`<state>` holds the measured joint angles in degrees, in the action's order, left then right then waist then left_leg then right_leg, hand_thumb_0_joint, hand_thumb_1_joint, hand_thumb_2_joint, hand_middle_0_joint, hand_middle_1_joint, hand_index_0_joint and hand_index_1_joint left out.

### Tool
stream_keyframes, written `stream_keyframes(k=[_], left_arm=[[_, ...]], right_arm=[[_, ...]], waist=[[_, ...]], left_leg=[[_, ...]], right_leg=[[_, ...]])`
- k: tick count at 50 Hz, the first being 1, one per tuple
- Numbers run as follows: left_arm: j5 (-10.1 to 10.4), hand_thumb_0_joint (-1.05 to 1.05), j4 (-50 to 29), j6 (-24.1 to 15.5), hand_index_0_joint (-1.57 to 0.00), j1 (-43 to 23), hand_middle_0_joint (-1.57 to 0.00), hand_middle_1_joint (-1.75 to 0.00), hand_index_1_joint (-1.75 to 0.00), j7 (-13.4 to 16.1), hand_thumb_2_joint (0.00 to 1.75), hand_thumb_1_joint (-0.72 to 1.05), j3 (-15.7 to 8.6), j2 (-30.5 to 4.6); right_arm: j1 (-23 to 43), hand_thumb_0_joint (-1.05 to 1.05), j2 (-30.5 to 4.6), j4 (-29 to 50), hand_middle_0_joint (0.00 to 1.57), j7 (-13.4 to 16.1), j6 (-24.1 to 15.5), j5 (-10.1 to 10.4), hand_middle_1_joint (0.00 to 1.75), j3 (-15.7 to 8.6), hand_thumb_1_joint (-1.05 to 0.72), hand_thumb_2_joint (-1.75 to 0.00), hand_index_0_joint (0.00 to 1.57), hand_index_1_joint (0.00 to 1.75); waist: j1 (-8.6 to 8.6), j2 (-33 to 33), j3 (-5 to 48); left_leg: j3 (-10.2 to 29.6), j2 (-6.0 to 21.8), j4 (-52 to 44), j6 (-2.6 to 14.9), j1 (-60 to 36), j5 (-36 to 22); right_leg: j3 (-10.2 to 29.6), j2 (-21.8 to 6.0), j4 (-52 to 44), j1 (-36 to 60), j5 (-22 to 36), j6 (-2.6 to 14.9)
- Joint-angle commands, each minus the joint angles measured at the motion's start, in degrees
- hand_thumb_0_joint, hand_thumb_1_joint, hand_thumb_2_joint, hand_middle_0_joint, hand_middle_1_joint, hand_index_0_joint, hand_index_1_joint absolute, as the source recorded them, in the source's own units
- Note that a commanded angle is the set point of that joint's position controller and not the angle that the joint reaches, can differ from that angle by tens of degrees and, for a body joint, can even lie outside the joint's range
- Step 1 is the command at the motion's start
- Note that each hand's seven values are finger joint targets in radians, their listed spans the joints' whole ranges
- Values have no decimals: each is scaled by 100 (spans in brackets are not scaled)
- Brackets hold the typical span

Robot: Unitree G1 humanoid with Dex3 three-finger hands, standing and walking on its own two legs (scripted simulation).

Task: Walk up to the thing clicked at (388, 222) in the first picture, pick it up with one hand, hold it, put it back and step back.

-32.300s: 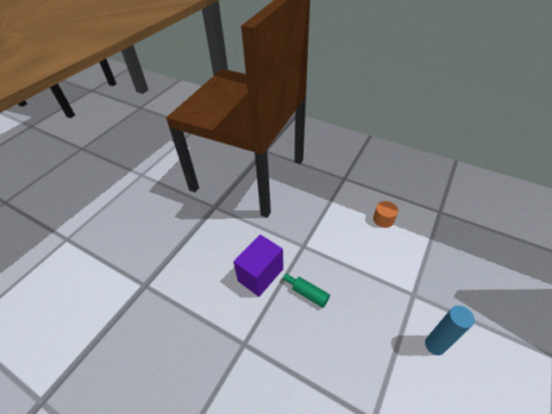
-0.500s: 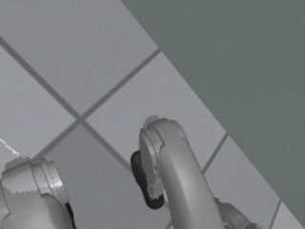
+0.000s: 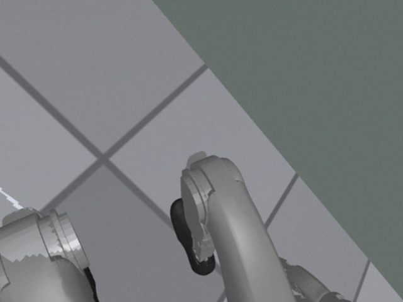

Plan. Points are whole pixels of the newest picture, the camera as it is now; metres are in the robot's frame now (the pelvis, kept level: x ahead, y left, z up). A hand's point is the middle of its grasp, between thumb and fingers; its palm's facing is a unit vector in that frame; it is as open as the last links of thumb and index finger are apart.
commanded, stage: close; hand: left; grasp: from above
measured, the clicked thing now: out of the picture +0.46 +0.33 -0.26
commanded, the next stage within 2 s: settle in 0.70 s
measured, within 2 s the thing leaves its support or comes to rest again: leaves its support in 1.22 s
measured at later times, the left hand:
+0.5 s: hand out of the picture +0.44 +0.33 -0.23, palm faces -0.44 -0.14 -0.89, open 12.1 cm
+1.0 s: hand out of the picture +0.45 +0.33 -0.23, palm faces -0.44 -0.15 -0.89, open 12.0 cm
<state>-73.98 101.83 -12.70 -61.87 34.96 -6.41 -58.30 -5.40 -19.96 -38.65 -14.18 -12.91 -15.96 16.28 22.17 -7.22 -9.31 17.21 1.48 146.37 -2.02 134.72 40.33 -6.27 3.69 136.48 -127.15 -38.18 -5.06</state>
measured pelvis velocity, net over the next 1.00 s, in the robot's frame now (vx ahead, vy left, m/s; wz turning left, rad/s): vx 0.00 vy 0.00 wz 0.00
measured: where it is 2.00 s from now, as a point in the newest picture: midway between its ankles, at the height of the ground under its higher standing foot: (146, 277)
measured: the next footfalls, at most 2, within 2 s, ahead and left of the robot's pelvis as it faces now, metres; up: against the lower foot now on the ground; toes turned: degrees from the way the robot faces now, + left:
none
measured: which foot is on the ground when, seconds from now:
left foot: down 0.00-1.00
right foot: down 0.00-1.00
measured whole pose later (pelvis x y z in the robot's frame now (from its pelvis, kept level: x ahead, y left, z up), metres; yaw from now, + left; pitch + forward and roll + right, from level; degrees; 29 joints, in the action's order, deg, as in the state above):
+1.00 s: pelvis +0.00 +0.00 +0.01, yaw +0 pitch +27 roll -14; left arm -72.4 100.1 -11.9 -62.2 33.5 -4.9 -58.4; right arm -6.3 -19.8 -38.0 -13.2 -11.9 -15.5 17.1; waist 22.2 -7.2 -9.5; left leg 17.3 1.3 145.2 -2.2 134.2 40.3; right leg -6.6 3.3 135.3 -126.5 -38.2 -5.0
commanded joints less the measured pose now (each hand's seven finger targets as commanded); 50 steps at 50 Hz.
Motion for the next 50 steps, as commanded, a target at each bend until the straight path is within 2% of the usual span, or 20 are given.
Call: stream_keyframes(k=[1, 2, 4, 6, 8, 10, 12, 14, 16, 19, 22, 25, 28, 29, 31, 32, 33, 39, 43, 50], left_arm=[[105, 0, -589, 3, -45, -1331, -41, -95, -91, 185, 78, 1, 3, -1181], [109, 0, -603, 2, -46, -1399, -42, -95, -91, 159, 79, 2, 86, -1101], [92, 0, -563, 0, -47, -1269, -44, -96, -92, 183, 82, 4, -8, -1220], [124, 0, -735, -20, -49, -1452, -45, -96, -92, 173, 81, 6, 105, -1053], [118, 0, -590, 3, -51, -1350, -48, -96, -92, 143, 82, 9, 144, -1033], [136, 0, -610, -5, -53, -1348, -50, -95, -92, 164, 84, 11, 96, -1102], [152, 0, -561, -6, -54, -1374, -51, -96, -93, 152, 84, 13, 160, -997], [132, 0, -518, 0, -56, -1300, -53, -96, -93, 150, 84, 15, 102, -1100], [123, 0, -689, 7, -58, -1405, -55, -97, -94, 154, 87, 17, 71, -1185], [135, 0, -535, 25, -58, -1308, -55, -99, -95, 132, 88, 18, 182, -933], [174, 0, -509, 6, -60, -1263, -58, -99, -96, 148, 89, 21, 134, -1083], [212, 0, -602, 10, -63, -1412, -60, -98, -95, 102, 87, 26, 211, -1002], [174, 0, -713, -3, -66, -1361, -64, -98, -95, 131, 91, 29, 132, -1177], [186, 0, -536, 20, -68, -1340, -65, -98, -95, 108, 91, 31, 204, -1049], [202, 0, -585, 29, -69, -1369, -67, -99, -97, 102, 94, 33, 214, -1008], [221, 0, -717, 27, -71, -1425, -69, -97, -95, 86, 92, 35, 242, -1031], [219, 0, -670, 27, -71, -1409, -69, -98, -95, 105, 93, 35, 125, -1141], [222, 0, -689, 34, -76, -1451, -74, -100, -97, 88, 97, 42, 186, -1085], [208, 0, -580, 47, -74, -1364, -72, -98, -96, 65, 96, 32, 183, -1095], [216, 0, -1134, 126, -76, -1534, -74, -98, -96, -40, 97, 34, 92, -1228]], right_arm=[[-1071, 0, -1867, -75, 20, 86, 4, 33, 30, -557, -90, -90, 20, 30], [-1064, 0, -1872, -44, 20, 83, -7, 57, 30, -565, -90, -90, 20, 30], [-1055, 0, -1829, -26, 20, 106, 19, 52, 30, -524, -90, -90, 20, 30], [-1053, 0, -1852, -55, 20, 108, 13, 71, 30, -585, -90, -90, 20, 30], [-1096, 0, -1840, -45, 20, 97, -1, 46, 30, -548, -90, -90, 20, 30], [-1051, 0, -1840, -56, 20, 115, 23, 83, 30, -553, -90, -90, 20, 30], [-1058, 0, -1853, -40, 20, 99, 23, 55, 30, -539, -90, -90, 20, 30], [-1109, 0, -1829, -34, 20, 97, 41, 27, 30, -491, -90, -90, 20, 30], [-1087, 0, -1861, -38, 20, 109, 36, 67, 30, -545, -90, -90, 20, 30], [-1118, 0, -1778, -54, 20, 77, 41, 24, 30, -471, -90, -90, 20, 30], [-1069, 0, -1828, -61, 20, 108, 47, 33, 30, -485, -90, -90, 20, 30], [-1053, 0, -1808, -40, 20, 86, 1, 34, 30, -451, -90, -90, 20, 30], [-1121, 0, -1869, -55, 20, 133, 48, 47, 30, -496, -90, -90, 20, 30], [-1098, 0, -1760, -23, 20, 108, 26, 54, 30, -413, -90, -90, 20, 30], [-1143, 0, -1799, -29, 20, 114, 35, 42, 30, -454, -90, -90, 20, 30], [-1122, 0, -1822, -34, 20, 117, 21, 66, 30, -473, -90, -90, 20, 30], [-1178, 0, -1843, -61, 20, 127, 34, 55, 30, -472, -90, -90, 20, 30], [-1137, 0, -1812, -22, 20, 164, 65, 67, 30, -464, -90, -90, 20, 30], [-1129, 0, -1755, -10, 20, 136, 80, 61, 30, -374, -91, -90, 20, 30], [-1182, 0, -1853, 7, 20, 172, 112, 72, 30, -555, -91, -90, 20, 30]], waist=[[306, 2737, 3438], [316, 2770, 3366], [265, 2666, 3444], [278, 2799, 3500], [354, 2736, 3428], [270, 2685, 3436], [331, 2752, 3308], [340, 2689, 3361], [247, 2854, 3478], [367, 2774, 3403], [313, 2770, 3423], [358, 2737, 3267], [288, 2815, 3565], [342, 2724, 3419], [384, 2713, 3433], [363, 2703, 3407], [333, 2771, 3476], [347, 2748, 3405], [345, 2742, 3374], [233, 3081, 3651]], left_leg=[[-830, 140, -1527, 236, -2685, -913], [-827, 130, -1508, 235, -2626, -850], [-822, 138, -1532, 241, -2641, -843], [-805, 148, -1543, 209, -2735, -905], [-833, 139, -1503, 234, -2687, -887], [-812, 133, -1524, 226, -2644, -919], [-779, 146, -1554, 213, -2662, -886], [-810, 137, -1573, 229, -2669, -885], [-790, 139, -1570, 197, -2814, -999], [-765, 145, -1568, 200, -2803, -1049], [-807, 152, -1563, 213, -2766, -1005], [-809, 137, -1529, 223, -2691, -860], [-821, 141, -1580, 213, -2818, -1015], [-826, 138, -1509, 225, -2726, -966], [-822, 134, -1546, 230, -2740, -931], [-837, 132, -1510, 241, -2710, -938], [-804, 143, -1569, 221, -2770, -991], [-808, 133, -1556, 225, -2721, -902], [-766, 142, -1557, 212, -2732, -1034], [-861, 119, -1615, 200, -2931, -1017]], right_leg=[[-939, 161, -1233, 1836, 1282, 533], [-945, 144, -1211, 1718, 1225, 532], [-943, 164, -1258, 1831, 1227, 535], [-957, 153, -1198, 1758, 1277, 544], [-947, 162, -1231, 1818, 1285, 530], [-961, 143, -1220, 1756, 1289, 533], [-977, 142, -1204, 1691, 1264, 536], [-964, 159, -1268, 1849, 1266, 529], [-963, 137, -1183, 1776, 1336, 548], [-998, 147, -1184, 1803, 1405, 543], [-952, 167, -1270, 1890, 1383, 532], [-963, 132, -1248, 1758, 1264, 521], [-938, 164, -1293, 1974, 1385, 543], [-944, 140, -1244, 1913, 1359, 532], [-946, 154, -1283, 1926, 1336, 536], [-939, 152, -1289, 1889, 1347, 522], [-961, 157, -1296, 1911, 1351, 538], [-954, 137, -1271, 1817, 1298, 541], [-978, 131, -1228, 1846, 1391, 536], [-913, 120, -1278, 1856, 1363, 567]])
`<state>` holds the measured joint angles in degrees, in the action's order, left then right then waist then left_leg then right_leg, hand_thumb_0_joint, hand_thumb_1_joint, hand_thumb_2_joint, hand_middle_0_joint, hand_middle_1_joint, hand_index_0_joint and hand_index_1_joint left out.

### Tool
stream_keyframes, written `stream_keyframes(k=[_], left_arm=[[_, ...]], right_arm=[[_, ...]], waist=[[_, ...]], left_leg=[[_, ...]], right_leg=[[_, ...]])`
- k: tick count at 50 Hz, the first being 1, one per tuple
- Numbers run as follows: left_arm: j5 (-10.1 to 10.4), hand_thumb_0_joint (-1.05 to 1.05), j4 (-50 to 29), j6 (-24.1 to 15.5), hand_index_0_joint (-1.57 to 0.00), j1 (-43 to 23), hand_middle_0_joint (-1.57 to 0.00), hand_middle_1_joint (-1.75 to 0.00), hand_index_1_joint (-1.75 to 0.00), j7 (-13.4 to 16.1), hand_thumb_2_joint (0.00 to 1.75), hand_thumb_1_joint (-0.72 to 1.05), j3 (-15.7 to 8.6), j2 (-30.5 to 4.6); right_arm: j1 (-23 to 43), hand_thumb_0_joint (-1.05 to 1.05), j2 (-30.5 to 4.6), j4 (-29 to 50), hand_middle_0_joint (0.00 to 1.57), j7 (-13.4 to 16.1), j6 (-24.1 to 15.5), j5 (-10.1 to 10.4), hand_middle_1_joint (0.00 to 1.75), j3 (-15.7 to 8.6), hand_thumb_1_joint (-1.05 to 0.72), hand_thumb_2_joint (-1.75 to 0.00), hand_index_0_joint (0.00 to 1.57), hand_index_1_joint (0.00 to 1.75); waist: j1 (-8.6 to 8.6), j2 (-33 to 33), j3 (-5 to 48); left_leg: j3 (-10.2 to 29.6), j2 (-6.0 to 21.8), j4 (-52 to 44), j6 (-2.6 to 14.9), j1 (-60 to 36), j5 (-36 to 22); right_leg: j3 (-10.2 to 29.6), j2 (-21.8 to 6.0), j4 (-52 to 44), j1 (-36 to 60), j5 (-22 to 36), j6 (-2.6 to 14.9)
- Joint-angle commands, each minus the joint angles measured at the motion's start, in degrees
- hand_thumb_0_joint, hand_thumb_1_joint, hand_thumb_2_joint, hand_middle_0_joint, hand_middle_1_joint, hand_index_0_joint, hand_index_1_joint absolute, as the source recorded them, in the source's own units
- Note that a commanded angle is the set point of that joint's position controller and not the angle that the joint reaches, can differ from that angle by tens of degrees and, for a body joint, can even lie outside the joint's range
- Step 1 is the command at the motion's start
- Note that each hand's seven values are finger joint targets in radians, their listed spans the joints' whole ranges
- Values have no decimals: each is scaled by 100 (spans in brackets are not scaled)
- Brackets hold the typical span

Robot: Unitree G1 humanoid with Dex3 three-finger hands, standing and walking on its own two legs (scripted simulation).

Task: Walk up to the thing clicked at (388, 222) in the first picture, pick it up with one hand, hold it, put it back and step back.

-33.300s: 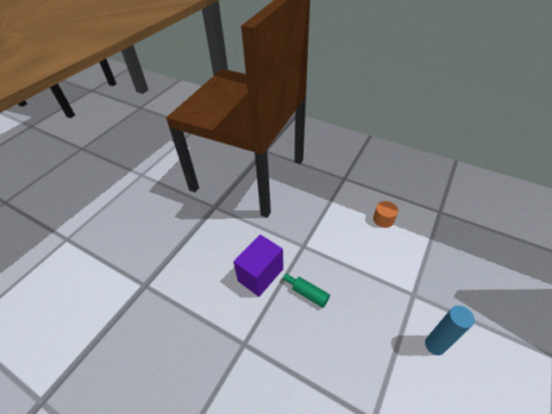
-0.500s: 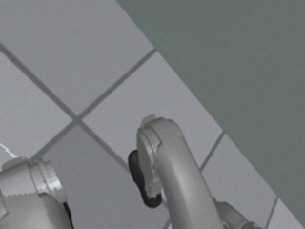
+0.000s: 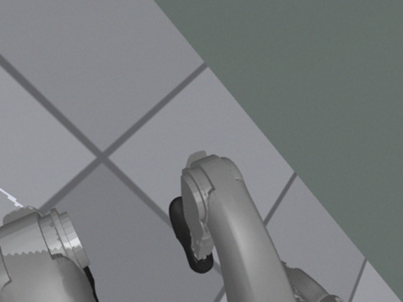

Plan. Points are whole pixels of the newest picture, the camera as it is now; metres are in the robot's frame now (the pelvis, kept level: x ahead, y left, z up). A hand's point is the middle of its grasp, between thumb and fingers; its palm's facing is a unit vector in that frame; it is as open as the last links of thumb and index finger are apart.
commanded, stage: settle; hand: left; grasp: from above
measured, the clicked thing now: out of the picture +0.46 +0.33 -0.27
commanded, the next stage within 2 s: lift in 0.80 s
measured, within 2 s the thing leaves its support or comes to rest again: leaves its support in 0.22 s
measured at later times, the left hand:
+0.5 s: hand out of the picture +0.45 +0.34 -0.17, palm faces -0.42 -0.11 -0.90, open 12.0 cm
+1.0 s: hand out of the picture +0.44 +0.34 -0.12, palm faces -0.44 -0.11 -0.89, open 12.0 cm
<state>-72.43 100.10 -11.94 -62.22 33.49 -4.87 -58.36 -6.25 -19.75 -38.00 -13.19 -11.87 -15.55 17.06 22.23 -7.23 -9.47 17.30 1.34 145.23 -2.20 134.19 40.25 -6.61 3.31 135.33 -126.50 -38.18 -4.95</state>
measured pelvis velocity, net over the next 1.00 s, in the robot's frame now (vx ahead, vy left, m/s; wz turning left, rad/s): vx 0.00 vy -0.01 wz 0.10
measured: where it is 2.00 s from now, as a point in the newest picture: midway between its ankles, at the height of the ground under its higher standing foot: (145, 275)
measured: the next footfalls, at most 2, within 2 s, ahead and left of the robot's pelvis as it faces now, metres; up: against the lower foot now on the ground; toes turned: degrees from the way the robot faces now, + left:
none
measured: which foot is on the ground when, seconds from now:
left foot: down 0.00-1.00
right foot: down 0.00-1.00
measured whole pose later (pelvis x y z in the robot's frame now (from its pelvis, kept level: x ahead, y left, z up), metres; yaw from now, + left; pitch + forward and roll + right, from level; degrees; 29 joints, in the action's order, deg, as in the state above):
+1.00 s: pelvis +0.00 -0.01 +0.03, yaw +6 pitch +33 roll -9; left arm -69.3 74.7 -8.8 -55.1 13.4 -4.1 -44.8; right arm -10.6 -17.8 -37.9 -8.0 -0.6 -6.8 5.0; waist 15.1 0.4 1.5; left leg 10.9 0.7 135.5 -2.1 132.6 36.8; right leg -2.5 0.3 130.5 -126.5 -37.8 -3.7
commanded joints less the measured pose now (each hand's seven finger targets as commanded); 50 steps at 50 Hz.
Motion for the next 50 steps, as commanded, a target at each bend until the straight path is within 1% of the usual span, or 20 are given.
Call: stream_keyframes(k=[1, 2, 4, 6, 8, 9, 11, 15, 17, 19, 23, 25, 28, 29, 32, 36, 41, 44, 47, 50], left_arm=[[77, 0, -916, 74, -76, -1352, -74, -98, -96, 118, 98, 34, -175, -1305], [95, 0, -1438, 31, -77, -1629, -76, -96, -95, 128, 98, 35, -186, -1328], [61, 0, -1550, 81, -78, -1465, -76, -98, -96, 79, 97, 37, -184, -1222], [72, 0, -1544, 141, -78, -1358, -76, -96, -94, 41, 97, 38, -220, -1138], [103, 0, -2343, 145, -78, -1502, -76, -96, -95, 29, 98, 37, -459, -1326], [91, 0, -2341, 203, -79, -1311, -78, -95, -93, -9, 96, 39, -462, -1267], [104, 0, -2801, 267, -82, -1280, -81, -94, -92, -96, 98, 43, -435, -1059], [219, 0, -2860, 490, -89, -1253, -87, -94, -92, -324, 97, 52, -253, -606], [203, 0, -2948, 578, -93, -1216, -91, -95, -94, -480, 101, 58, -257, -556], [283, 0, -3046, 641, -97, -1324, -96, -96, -94, -669, 103, 62, -95, -234], [427, 0, -3152, 665, -101, -1302, -99, -100, -99, -1044, 108, 66, -41, -104], [450, 0, -3236, 657, -103, -1367, -102, -101, -100, -1226, 110, 69, 87, 84], [484, 0, -3273, 562, -102, -1431, -101, -102, -101, -1447, 113, 67, 83, 37], [472, 0, -3362, 523, -101, -1415, -100, -102, -101, -1495, 113, 65, 23, -84], [440, 0, -3359, 414, -101, -1400, -100, -102, -102, -1609, 113, 65, 29, -16], [390, 0, -3656, 287, -99, -1556, -99, -104, -104, -1641, 118, 63, -162, -392], [339, 0, -3576, 235, -96, -1571, -95, -103, -103, -1639, 116, 60, -163, -376], [359, 0, -3658, 248, -99, -1585, -98, -105, -104, -1647, 113, 59, -208, -400], [399, 0, -3712, 309, -87, -1468, -87, -93, -92, -1717, 109, 50, -216, -400], [465, 0, -3907, 376, -93, -1473, -91, -99, -98, -1842, 106, 56, -218, -377]], right_arm=[[-1121, 0, -1862, -103, 20, 80, 25, 48, 30, -658, -91, -90, 20, 30], [-1051, 0, -1864, -12, 20, 76, 21, 65, 30, -672, -91, -90, 20, 30], [-1046, 0, -1803, -16, 20, 48, 35, 83, 30, -720, -91, -90, 20, 30], [-1122, 0, -1783, -76, 20, 23, 43, 99, 30, -794, -91, -90, 20, 30], [-1129, 0, -1783, -29, 20, 28, 59, 169, 30, -897, -91, -90, 20, 30], [-1096, 0, -1754, -42, 20, 8, 62, 189, 30, -957, -91, -90, 20, 30], [-1124, 0, -1680, -35, 20, -32, 113, 260, 30, -1070, -91, -90, 20, 30], [-1144, 0, -1537, -146, 20, -69, 222, 471, 30, -1284, -91, -90, 20, 30], [-1218, 0, -1505, -121, 20, -51, 305, 560, 30, -1364, -91, -90, 20, 30], [-1272, 0, -1465, -131, 20, -46, 373, 620, 30, -1434, -91, -90, 20, 30], [-1316, 0, -1429, -83, 20, 15, 519, 719, 30, -1513, -91, -90, 20, 30], [-1380, 0, -1376, -56, 20, 51, 590, 755, 30, -1544, -91, -90, 20, 30], [-1404, 0, -1334, 14, 20, 136, 687, 793, 30, -1552, -91, -90, 20, 30], [-1403, 0, -1315, 45, 20, 171, 723, 807, 30, -1557, -91, -90, 20, 30], [-1432, 0, -1268, 66, 20, 267, 822, 820, 30, -1560, -91, -90, 20, 30], [-1419, 0, -1247, 154, 20, 391, 935, 831, 30, -1573, -91, -90, 20, 30], [-1467, 0, -1195, 148, 20, 502, 1025, 830, 30, -1613, -91, -90, 20, 30], [-1458, 0, -1177, 162, 20, 562, 1048, 837, 30, -1629, -94, -91, 20, 30], [-1500, 0, -1201, 153, 20, 613, 1094, 882, 30, -1689, -89, -89, 20, 30], [-1553, 0, -1192, 152, 20, 652, 1146, 949, 30, -1756, -92, -91, 20, 30]], waist=[[172, 3106, 3782], [107, 3213, 3985], [69, 3474, 4127], [93, 3326, 4100], [-122, 3724, 4553], [-225, 3849, 4638], [-299, 4032, 4975], [-343, 3810, 4879], [-408, 3702, 4956], [-389, 3529, 4870], [-487, 3213, 5005], [-412, 3029, 4988], [-417, 2824, 4934], [-502, 2763, 5038], [-512, 2720, 5043], [-612, 2670, 5305], [-598, 2753, 5121], [-667, 2866, 5319], [-727, 2863, 5407], [-800, 2980, 5588]], left_leg=[[-872, 146, -1529, 210, -2912, -1065], [-861, 136, -1532, 184, -2999, -1182], [-875, 138, -1553, 158, -3174, -1330], [-937, 127, -1481, 190, -3033, -1282], [-968, 98, -1569, 140, -3290, -1472], [-980, 94, -1582, 109, -3476, -1545], [-1019, 96, -1682, 105, -3670, -1668], [-1127, 67, -1715, 168, -3415, -1471], [-1154, 40, -1774, 195, -3380, -1493], [-1177, 9, -1852, 214, -3284, -1428], [-1167, -30, -2009, 244, -3272, -1362], [-1196, -41, -2003, 260, -3301, -1392], [-1245, -79, -2041, 289, -3120, -1256], [-1259, -80, -2079, 291, -3143, -1265], [-1306, -105, -2095, 279, -3211, -1333], [-1392, -119, -2087, 305, -3155, -1365], [-1414, -97, -2212, 285, -3270, -1117], [-1434, -98, -2292, 284, -3393, -1129], [-1467, -126, -2419, 293, -3411, -1079], [-1453, -137, -2602, 284, -3647, -1110]], right_leg=[[-873, 168, -1191, 1891, 1410, 560], [-880, 145, -1131, 1869, 1485, 580], [-883, 137, -1056, 1829, 1595, 606], [-844, 154, -1103, 1824, 1590, 594], [-815, 111, -1125, 1882, 1673, 657], [-796, 82, -1052, 1767, 1699, 680], [-760, 93, -1051, 1820, 1771, 689], [-633, 79, -1124, 1509, 1670, 685], [-592, 57, -1174, 1535, 1682, 681], [-567, 19, -1236, 1448, 1605, 694], [-501, -28, -1317, 1500, 1537, 692], [-463, -44, -1412, 1582, 1563, 672], [-406, -48, -1533, 1680, 1411, 684], [-396, -49, -1553, 1779, 1397, 674], [-366, -72, -1589, 1825, 1418, 684], [-269, -82, -1700, 2047, 1416, 675], [-238, -82, -1798, 1920, 1089, 712], [-228, -112, -1782, 1910, 1143, 700], [-221, -139, -1856, 1935, 1098, 699], [-229, -155, -1890, 1923, 1131, 721]])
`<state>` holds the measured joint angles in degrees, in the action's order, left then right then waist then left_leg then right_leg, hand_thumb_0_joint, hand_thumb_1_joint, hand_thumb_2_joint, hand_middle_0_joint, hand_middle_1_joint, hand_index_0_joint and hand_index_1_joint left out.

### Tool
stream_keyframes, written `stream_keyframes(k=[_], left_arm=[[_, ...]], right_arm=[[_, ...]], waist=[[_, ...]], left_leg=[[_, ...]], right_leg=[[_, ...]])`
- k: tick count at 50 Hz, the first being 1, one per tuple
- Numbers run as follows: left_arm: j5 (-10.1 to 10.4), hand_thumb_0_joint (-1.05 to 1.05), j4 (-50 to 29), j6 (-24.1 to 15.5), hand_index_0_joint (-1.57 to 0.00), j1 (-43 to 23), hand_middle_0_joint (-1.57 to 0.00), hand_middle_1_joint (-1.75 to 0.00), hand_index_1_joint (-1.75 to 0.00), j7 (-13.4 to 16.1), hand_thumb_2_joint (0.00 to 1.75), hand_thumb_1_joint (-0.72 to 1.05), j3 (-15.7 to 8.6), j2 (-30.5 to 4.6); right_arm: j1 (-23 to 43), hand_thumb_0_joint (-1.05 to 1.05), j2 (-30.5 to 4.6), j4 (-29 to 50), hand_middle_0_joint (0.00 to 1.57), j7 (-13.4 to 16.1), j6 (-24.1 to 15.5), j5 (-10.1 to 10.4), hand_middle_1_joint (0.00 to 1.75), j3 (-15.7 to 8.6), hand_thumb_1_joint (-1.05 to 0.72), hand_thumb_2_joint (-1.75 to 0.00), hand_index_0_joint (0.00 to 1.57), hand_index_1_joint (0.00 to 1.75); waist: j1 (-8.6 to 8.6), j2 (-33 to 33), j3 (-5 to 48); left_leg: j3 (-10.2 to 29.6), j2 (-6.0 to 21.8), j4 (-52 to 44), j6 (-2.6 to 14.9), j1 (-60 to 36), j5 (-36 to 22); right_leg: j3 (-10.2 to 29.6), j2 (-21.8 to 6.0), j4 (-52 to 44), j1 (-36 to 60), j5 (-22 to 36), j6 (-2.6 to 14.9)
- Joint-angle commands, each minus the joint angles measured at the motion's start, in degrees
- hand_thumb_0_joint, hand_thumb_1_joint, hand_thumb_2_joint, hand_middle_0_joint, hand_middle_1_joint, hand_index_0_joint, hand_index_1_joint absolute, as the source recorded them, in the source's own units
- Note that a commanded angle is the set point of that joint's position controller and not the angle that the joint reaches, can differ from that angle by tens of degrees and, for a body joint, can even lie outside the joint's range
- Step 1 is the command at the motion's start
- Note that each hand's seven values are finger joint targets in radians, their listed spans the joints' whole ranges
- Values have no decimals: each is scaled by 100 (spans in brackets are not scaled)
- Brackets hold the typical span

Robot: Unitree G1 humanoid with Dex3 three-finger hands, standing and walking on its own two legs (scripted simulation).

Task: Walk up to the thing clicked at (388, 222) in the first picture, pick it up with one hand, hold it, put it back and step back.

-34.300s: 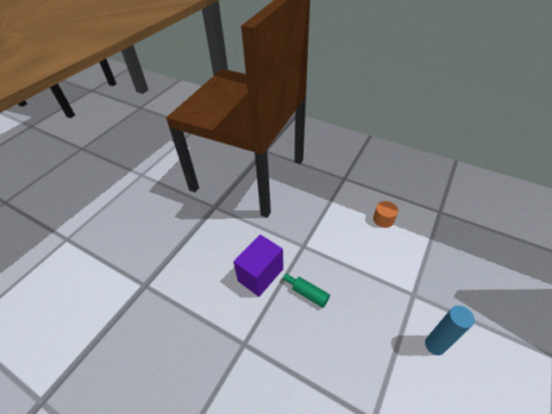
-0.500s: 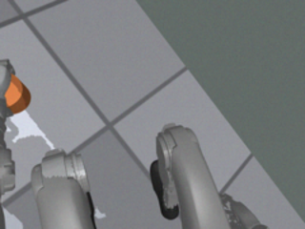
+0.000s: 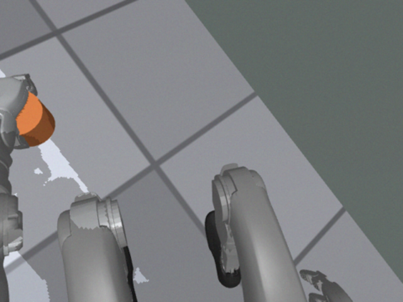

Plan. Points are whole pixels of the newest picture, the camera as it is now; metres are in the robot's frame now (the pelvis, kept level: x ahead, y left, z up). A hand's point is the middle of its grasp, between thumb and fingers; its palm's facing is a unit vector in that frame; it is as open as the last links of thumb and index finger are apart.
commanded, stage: lift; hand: left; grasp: from above
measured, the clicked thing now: (22, 119) +0.49 +0.30 -0.18
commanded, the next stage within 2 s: hold in 1.62 s
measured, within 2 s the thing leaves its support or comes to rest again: neither
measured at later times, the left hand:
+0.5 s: hand out of the picture +0.42 +0.31 -0.04, palm faces -0.46 -0.09 -0.88, open 12.0 cm
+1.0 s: hand out of the picture +0.35 +0.28 +0.17, palm faces -0.45 -0.13 -0.88, open 12.0 cm
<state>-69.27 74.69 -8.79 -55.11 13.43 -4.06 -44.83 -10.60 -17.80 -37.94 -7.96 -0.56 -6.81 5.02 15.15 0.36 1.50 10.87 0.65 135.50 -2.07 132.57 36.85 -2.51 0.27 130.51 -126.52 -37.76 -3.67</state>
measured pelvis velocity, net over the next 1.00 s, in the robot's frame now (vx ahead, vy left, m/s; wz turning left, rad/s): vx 0.02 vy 0.00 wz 0.11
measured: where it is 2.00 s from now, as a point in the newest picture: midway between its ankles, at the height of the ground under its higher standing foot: (176, 276)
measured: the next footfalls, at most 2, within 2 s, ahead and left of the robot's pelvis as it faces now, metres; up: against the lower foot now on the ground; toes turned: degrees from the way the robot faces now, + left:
none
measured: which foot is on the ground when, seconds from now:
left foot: down 0.00-1.00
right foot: down 0.00-1.00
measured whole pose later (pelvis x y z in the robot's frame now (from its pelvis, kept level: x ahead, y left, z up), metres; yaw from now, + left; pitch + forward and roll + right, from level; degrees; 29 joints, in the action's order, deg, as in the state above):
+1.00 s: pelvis +0.02 +0.00 +0.25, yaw +6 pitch +23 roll -3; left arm -56.0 40.0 1.2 -21.3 3.6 6.8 -27.9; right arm -9.7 -13.8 -39.2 1.7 3.5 1.5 -1.1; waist 4.9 2.7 9.2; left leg 2.9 3.1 87.7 -0.9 79.1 32.0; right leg -0.3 -1.6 85.1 -76.2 -32.1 -2.9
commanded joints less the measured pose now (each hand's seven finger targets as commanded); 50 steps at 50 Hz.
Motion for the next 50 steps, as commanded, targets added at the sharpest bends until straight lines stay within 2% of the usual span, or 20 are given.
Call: stream_keyframes(k=[1, 11, 12, 14, 17, 23, 24, 26, 28, 30, 31, 34, 37, 39, 40, 42, 44, 47, 49, 50], left_arm=[[190, 0, -1388, 96, -93, -2092, -91, -101, -99, 125, 106, 57, -319, -1731], [517, 0, -2083, 219, -93, -1384, -92, -102, -100, -311, 111, 57, -192, -1314], [590, 0, -2599, 175, -92, -1641, -90, -102, -100, -328, 110, 56, -184, -1339], [583, 0, -2581, 228, -89, -1246, -88, -104, -102, -374, 112, 52, -277, -1403], [705, 0, -3055, 243, -89, -1331, -88, -105, -103, -463, 112, 53, -156, -1177], [893, 0, -3478, 392, -88, -603, -87, -108, -106, -630, 115, 53, -48, -846], [905, 0, -3718, 406, -87, -665, -85, -109, -107, -632, 116, 52, -107, -987], [1019, 0, -3943, 452, -88, -451, -85, -110, -107, -663, 112, 54, 15, -689], [1028, 0, -4130, 511, -88, -209, -85, -110, -107, -666, 114, 53, -114, -869], [1072, 0, -4301, 558, -88, -138, -85, -109, -106, -700, 113, 53, 92, -482], [1078, 0, -4432, 598, -87, -91, -84, -110, -107, -680, 115, 53, -66, -716], [1124, 0, -4491, 699, -85, 184, -83, -110, -107, -694, 112, 52, 166, -339], [1198, 0, -4515, 821, -84, 716, -81, -107, -105, -694, 111, 49, 89, -326], [1253, 0, -4711, 875, -85, 845, -83, -106, -104, -747, 112, 50, 340, 40], [1250, 0, -4850, 900, -86, 905, -84, -106, -103, -744, 110, 52, 284, -85], [1275, 0, -4833, 944, -84, 1125, -82, -103, -101, -707, 107, 49, 255, -75], [1323, 0, -4835, 960, -87, 1301, -85, -102, -100, -730, 107, 52, 499, 334], [1337, 0, -4811, 972, -84, 1479, -82, -101, -100, -675, 108, 48, 355, 145], [1314, 0, -4640, 953, -85, 1467, -84, -101, -100, -646, 110, 49, 600, 425], [1286, 0, -4472, 951, -86, 1609, -85, -102, -101, -603, 110, 50, 549, 403]], right_arm=[[-1093, 0, -1396, 161, 20, 150, 35, 106, 30, -589, -92, -91, 20, 30], [-1177, 0, -1178, 131, 20, 253, 184, 290, 30, -801, -92, -90, 20, 30], [-1137, 0, -1171, 171, 20, 278, 188, 313, 30, -836, -91, -90, 20, 30], [-1134, 0, -1147, 214, 20, 306, 216, 366, 30, -877, -91, -90, 20, 30], [-1032, 0, -1129, 295, 20, 362, 239, 423, 30, -944, -91, -90, 20, 30], [-928, 0, -1023, 453, 20, 441, 280, 510, 30, -1004, -91, -90, 20, 30], [-916, 0, -1019, 472, 20, 471, 288, 529, 30, -1022, -91, -90, 20, 30], [-848, 0, -936, 482, 20, 506, 294, 537, 30, -1033, -91, -90, 20, 30], [-775, 0, -916, 521, 20, 570, 315, 579, 30, -1050, -91, -90, 20, 30], [-709, 0, -875, 523, 20, 616, 318, 597, 30, -1068, -90, -90, 20, 30], [-670, 0, -904, 517, 20, 659, 326, 620, 30, -1087, -90, -90, 20, 30], [-543, 0, -833, 521, 20, 744, 341, 670, 30, -1051, -90, -90, 20, 30], [-435, 0, -789, 485, 20, 827, 339, 719, 30, -1026, -90, -90, 20, 30], [-390, 0, -732, 448, 20, 869, 325, 735, 30, -1024, -90, -90, 20, 30], [-339, 0, -724, 446, 20, 902, 324, 763, 30, -1016, -90, -90, 20, 30], [-304, 0, -676, 417, 20, 955, 325, 795, 30, -992, -90, -90, 20, 30], [-287, 0, -597, 394, 20, 992, 293, 808, 30, -984, -90, -90, 20, 30], [-255, 0, -592, 351, 20, 1073, 246, 834, 30, -988, -90, -90, 20, 30], [-225, 0, -528, 333, 20, 1110, 200, 844, 30, -950, -90, -90, 20, 30], [-245, 0, -510, 298, 20, 1127, 179, 855, 30, -944, -90, -90, 20, 30]], waist=[[-149, 2224, 4511], [-315, 1712, 4697], [-340, 1836, 4835], [-442, 1792, 4817], [-443, 1860, 4747], [-596, 1596, 4824], [-636, 1592, 4939], [-613, 1483, 4802], [-742, 1439, 4896], [-692, 1504, 4644], [-778, 1483, 4752], [-757, 1475, 4434], [-915, 1284, 4407], [-875, 1321, 4225], [-950, 1325, 4289], [-965, 1114, 3997], [-891, 901, 3697], [-1013, 792, 3558], [-940, 598, 3090], [-953, 518, 2914]], left_leg=[[-812, -69, -1706, 271, -3528, -727], [-916, -61, -2067, 349, -3839, -909], [-941, -73, -2099, 350, -3886, -934], [-898, -75, -2343, 352, -4030, -835], [-768, -51, -2695, 327, -4299, -522], [-747, -23, -3211, 347, -4823, -643], [-781, -26, -3260, 347, -4967, -698], [-814, -30, -3407, 353, -5055, -772], [-849, -37, -3620, 353, -5271, -746], [-733, 16, -3998, 316, -5522, -622], [-692, 22, -4151, 311, -5791, -589], [-607, 60, -4686, 282, -6145, -341], [-661, 47, -5062, 278, -6579, -489], [-654, 72, -5272, 259, -6879, -780], [-645, 85, -5432, 245, -7098, -808], [-732, 64, -5674, 256, -7197, -771], [-774, 61, -5895, 271, -7300, -803], [-813, 60, -6321, 263, -7719, -819], [-831, 45, -6591, 277, -7748, -654], [-871, 24, -6693, 285, -7777, -645]], right_leg=[[-629, 138, -1423, 1906, 1056, 599], [-422, 88, -1925, 2426, 1228, 540], [-397, 80, -1983, 2471, 1246, 558], [-385, 68, -2118, 2566, 1131, 545], [-385, 43, -2268, 2466, 895, 567], [-325, 48, -2768, 3009, 1015, 522], [-292, 49, -2884, 3163, 1040, 524], [-266, 41, -3100, 3356, 1109, 506], [-223, 45, -3335, 3650, 1048, 502], [-252, 36, -3450, 3712, 1014, 490], [-240, 21, -3570, 3841, 985, 485], [-253, 43, -3910, 4129, 869, 464], [-202, 40, -4337, 4678, 933, 449], [-171, 32, -4547, 4793, 1107, 445], [-171, 55, -4660, 5005, 1130, 459], [-119, 61, -5022, 5379, 1105, 453], [-78, 61, -5365, 5665, 1128, 441], [-5, 70, -5840, 6242, 1117, 432], [43, 83, -6195, 6472, 974, 426], [89, 80, -6382, 6612, 929, 427]])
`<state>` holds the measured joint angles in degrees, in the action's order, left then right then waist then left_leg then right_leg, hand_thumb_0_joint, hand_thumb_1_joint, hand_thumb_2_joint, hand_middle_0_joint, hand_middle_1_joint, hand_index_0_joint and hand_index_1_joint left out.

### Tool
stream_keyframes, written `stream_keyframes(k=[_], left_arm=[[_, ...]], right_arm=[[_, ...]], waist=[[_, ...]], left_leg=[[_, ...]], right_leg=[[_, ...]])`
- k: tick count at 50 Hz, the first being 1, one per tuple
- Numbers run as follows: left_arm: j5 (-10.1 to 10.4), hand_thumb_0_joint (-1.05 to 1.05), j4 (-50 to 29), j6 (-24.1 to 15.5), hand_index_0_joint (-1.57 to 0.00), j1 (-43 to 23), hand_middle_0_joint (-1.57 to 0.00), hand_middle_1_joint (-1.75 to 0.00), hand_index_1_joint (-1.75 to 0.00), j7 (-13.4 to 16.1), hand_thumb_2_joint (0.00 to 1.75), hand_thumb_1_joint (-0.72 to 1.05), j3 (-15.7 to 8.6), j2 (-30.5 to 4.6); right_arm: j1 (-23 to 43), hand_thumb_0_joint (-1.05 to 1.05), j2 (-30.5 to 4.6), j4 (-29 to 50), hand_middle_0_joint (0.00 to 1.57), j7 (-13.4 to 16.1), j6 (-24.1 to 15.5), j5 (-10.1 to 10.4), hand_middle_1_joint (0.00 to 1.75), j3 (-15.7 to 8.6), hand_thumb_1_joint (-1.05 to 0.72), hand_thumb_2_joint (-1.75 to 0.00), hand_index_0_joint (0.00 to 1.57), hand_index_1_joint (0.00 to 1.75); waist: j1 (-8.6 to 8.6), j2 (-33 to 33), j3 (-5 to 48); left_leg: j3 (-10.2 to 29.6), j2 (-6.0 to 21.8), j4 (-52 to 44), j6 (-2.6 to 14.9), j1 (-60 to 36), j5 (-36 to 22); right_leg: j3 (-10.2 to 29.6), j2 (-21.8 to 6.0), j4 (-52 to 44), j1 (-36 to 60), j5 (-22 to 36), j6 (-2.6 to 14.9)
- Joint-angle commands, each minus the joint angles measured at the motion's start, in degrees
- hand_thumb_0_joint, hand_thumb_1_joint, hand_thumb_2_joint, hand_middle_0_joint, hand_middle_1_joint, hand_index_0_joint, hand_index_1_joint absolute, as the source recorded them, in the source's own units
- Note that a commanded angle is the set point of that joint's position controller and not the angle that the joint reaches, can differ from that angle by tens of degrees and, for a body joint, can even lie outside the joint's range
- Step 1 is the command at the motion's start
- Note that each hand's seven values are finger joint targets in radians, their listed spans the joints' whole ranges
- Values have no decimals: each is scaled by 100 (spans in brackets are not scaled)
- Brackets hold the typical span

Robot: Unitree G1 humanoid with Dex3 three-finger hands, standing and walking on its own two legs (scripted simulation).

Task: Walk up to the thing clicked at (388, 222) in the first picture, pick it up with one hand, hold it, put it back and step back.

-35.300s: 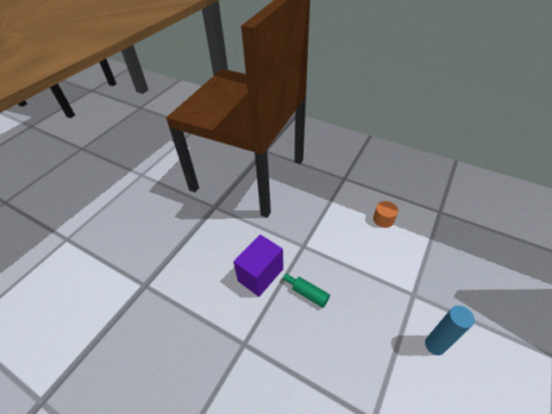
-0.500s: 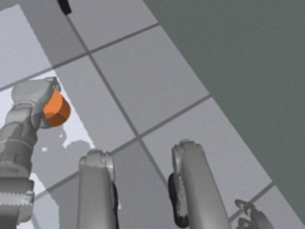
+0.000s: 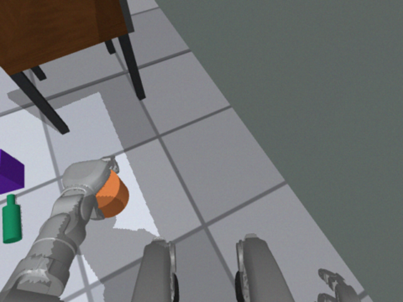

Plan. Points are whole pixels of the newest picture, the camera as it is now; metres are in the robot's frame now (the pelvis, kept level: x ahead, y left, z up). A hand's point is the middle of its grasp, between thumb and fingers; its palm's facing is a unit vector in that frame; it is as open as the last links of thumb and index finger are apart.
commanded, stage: lift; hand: left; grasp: from above
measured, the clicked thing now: (104, 193) +0.37 +0.24 -0.12
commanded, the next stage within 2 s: hold in 0.62 s
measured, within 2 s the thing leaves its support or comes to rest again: neither
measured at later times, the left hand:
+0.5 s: hand (84, 176) +0.35 +0.22 +0.03, palm faces -0.46 -0.08 -0.88, open 12.0 cm
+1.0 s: hand (71, 158) +0.36 +0.22 +0.08, palm faces -0.46 -0.07 -0.88, open 12.0 cm
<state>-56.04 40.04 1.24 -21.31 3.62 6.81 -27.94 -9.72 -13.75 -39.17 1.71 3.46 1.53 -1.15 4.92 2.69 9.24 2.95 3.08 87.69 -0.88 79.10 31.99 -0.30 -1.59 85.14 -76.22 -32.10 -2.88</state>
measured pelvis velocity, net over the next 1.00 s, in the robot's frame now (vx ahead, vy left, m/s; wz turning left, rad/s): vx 0.06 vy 0.00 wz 0.00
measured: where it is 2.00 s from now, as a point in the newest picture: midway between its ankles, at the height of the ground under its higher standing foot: outside the picture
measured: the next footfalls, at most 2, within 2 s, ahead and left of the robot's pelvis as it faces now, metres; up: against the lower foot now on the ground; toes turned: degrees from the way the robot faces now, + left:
none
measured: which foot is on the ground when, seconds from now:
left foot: down 0.00-1.00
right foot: down 0.00-1.00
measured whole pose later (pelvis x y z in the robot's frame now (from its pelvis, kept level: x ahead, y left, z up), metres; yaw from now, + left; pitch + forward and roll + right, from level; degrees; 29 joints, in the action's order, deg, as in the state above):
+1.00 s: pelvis +0.06 +0.00 +0.16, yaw +0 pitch +6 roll +0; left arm -58.1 47.5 1.1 -16.8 6.3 11.4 -21.3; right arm -13.5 -14.5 -41.7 1.8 2.6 1.9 -3.2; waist 2.3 1.4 3.4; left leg -1.6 2.6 40.5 -1.0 27.8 19.0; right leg 1.1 -2.4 39.7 -27.0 -19.0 -2.6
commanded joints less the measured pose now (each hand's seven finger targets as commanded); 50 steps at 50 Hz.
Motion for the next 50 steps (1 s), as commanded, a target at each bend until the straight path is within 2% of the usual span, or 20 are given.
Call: stream_keyframes(k=[1, 4, 5, 11, 13, 14, 16, 19, 21, 24, 29, 32, 33, 35, 36, 37, 39, 40, 46, 50], left_arm=[[-32, 0, -1049, -82, -86, -1864, -85, -102, -100, 416, 110, 51, -542, -1279], [-82, 0, -808, -103, -86, -1855, -84, -103, -102, 503, 110, 51, -337, -990], [-93, 0, -689, -101, -86, -1761, -83, -105, -103, 546, 110, 51, -470, -1134], [-199, 0, -387, -75, -88, -1848, -87, -103, -101, 755, 112, 52, -209, -778], [-192, 0, -263, -39, -86, -1798, -86, -103, -102, 819, 114, 51, -337, -904], [-183, 0, -237, -26, -88, -1803, -88, -104, -103, 828, 115, 53, -169, -694], [-216, 0, -127, 2, -90, -1722, -89, -102, -102, 869, 115, 55, -281, -827], [-205, 0, -232, -15, -88, -1874, -88, -101, -101, 865, 115, 52, -135, -644], [-198, 0, -166, 0, -86, -1743, -86, -101, -101, 892, 114, 49, -248, -790], [-205, 0, -164, 22, -85, -1596, -84, -101, -101, 862, 112, 49, -106, -556], [-170, 0, -290, 62, -85, -1715, -84, -100, -100, 872, 113, 48, -116, -623], [-169, 0, -300, 35, -84, -1656, -83, -101, -100, 823, 112, 47, -31, -467], [-168, 0, -342, 22, -84, -1728, -83, -101, -100, 833, 113, 47, -90, -582], [-162, 0, -291, 46, -83, -1641, -82, -102, -101, 814, 111, 47, -41, -462], [-167, 0, -301, 42, -85, -1596, -83, -103, -102, 804, 113, 48, -83, -533], [-167, 0, -278, 37, -84, -1624, -81, -103, -100, 781, 108, 48, -74, -506], [-208, 0, -346, 27, -83, -1623, -81, -103, -100, 730, 109, 48, -41, -514], [-237, 0, -335, 19, -85, -1585, -83, -102, -100, 711, 111, 49, -101, -632], [-234, 0, -477, -63, -85, -1553, -83, -103, -101, 552, 112, 48, -130, -665], [-207, 0, -490, -21, -85, -1608, -83, -102, -99, 514, 109, 50, -32, -532]], right_arm=[[-348, 0, -909, 398, 20, 179, -259, 14, 30, -332, -90, -90, 20, 30], [-379, 0, -897, 332, 20, 199, -345, 2, 30, -348, -90, -90, 20, 30], [-385, 0, -914, 292, 20, 206, -364, 1, 30, -361, -90, -90, 20, 30], [-522, 0, -876, 214, 20, 192, -435, -13, 30, -339, -90, -90, 20, 30], [-538, 0, -894, 179, 20, 184, -434, -19, 30, -363, -90, -90, 20, 30], [-526, 0, -855, 188, 20, 171, -435, -33, 30, -346, -90, -90, 20, 30], [-556, 0, -897, 182, 20, 168, -428, -24, 30, -365, -90, -90, 20, 30], [-536, 0, -868, 200, 20, 143, -416, -41, 30, -367, -90, -90, 20, 30], [-525, 0, -877, 230, 20, 146, -399, -25, 30, -377, -90, -90, 20, 30], [-547, 0, -861, 241, 20, 123, -369, -21, 30, -395, -90, -90, 20, 30], [-487, 0, -866, 271, 20, 118, -337, -3, 30, -416, -90, -90, 20, 30], [-495, 0, -868, 262, 20, 113, -328, 6, 30, -429, -90, -90, 20, 30], [-482, 0, -888, 269, 20, 117, -329, 5, 30, -436, -90, -90, 20, 30], [-476, 0, -872, 254, 20, 110, -323, 8, 30, -438, -89, -90, 20, 30], [-441, 0, -890, 285, 20, 109, -317, 12, 30, -456, -90, -90, 20, 30], [-471, 0, -893, 264, 20, 105, -316, 5, 30, -460, -89, -89, 20, 30], [-452, 0, -895, 262, 20, 103, -309, 19, 30, -466, -90, -89, 20, 30], [-420, 0, -922, 269, 20, 105, -301, 17, 30, -477, -89, -89, 20, 30], [-352, 0, -936, 362, 20, 80, -277, 36, 30, -490, -89, -89, 20, 30], [-289, 0, -919, 398, 20, 71, -269, 45, 30, -483, -89, -89, 20, 30]], waist=[[62, 300, 2128], [57, 272, 2109], [-31, 275, 2089], [-40, 220, 1788], [-95, 181, 1771], [-80, 207, 1716], [-129, 139, 1625], [-120, 243, 1638], [-158, 96, 1572], [-165, 148, 1478], [-179, 86, 1348], [-163, 85, 1301], [-196, 55, 1305], [-169, 46, 1218], [-248, 93, 1229], [-167, 38, 1231], [-188, 71, 1192], [-256, 10, 1232], [-311, 31, 1114], [-254, 6, 857]], left_leg=[[-107, -223, -2001, 164, -2516, -192], [-87, -207, -2339, 136, -3028, -489], [-96, -213, -2463, 131, -3141, -528], [-182, -257, -3110, 110, -3818, -1036], [-237, -282, -3273, 109, -4018, -1165], [-249, -291, -3363, 106, -4099, -1255], [-258, -295, -3546, 102, -4290, -1323], [-261, -283, -3795, 74, -4696, -1577], [-274, -310, -3912, 92, -4792, -1721], [-296, -311, -4153, 68, -5061, -1867], [-333, -325, -4503, 70, -5393, -1997], [-325, -309, -4662, 45, -5638, -2176], [-319, -304, -4726, 45, -5724, -2217], [-336, -302, -4820, 37, -5771, -2305], [-376, -323, -4861, 33, -5879, -2399], [-363, -310, -4886, 30, -5917, -2461], [-396, -327, -4954, 31, -5981, -2612], [-398, -334, -4971, 39, -6080, -2700], [-428, -346, -5209, 23, -6290, -2778], [-460, -337, -5368, 26, -6357, -2685]], right_leg=[[-90, 271, -1981, 1742, 359, 347], [-79, 267, -2285, 2128, 630, 351], [-74, 262, -2395, 2275, 658, 340], [-89, 298, -3055, 2970, 1128, 330], [-60, 283, -3282, 3226, 1226, 316], [-57, 272, -3381, 3314, 1320, 308], [-50, 271, -3566, 3507, 1374, 299], [-75, 266, -3749, 3720, 1615, 294], [-48, 255, -3934, 3970, 1738, 268], [-35, 255, -4125, 4148, 1883, 280], [-34, 250, -4499, 4545, 1996, 257], [-49, 264, -4595, 4599, 2123, 277], [-74, 270, -4661, 4691, 2138, 273], [-72, 276, -4709, 4744, 2230, 281], [-68, 265, -4781, 4877, 2310, 276], [-70, 278, -4785, 4881, 2360, 279], [-59, 274, -4842, 4988, 2510, 282], [-65, 267, -4900, 5078, 2582, 272], [-71, 271, -5099, 5290, 2614, 278], [-60, 280, -5247, 5305, 2557, 274]])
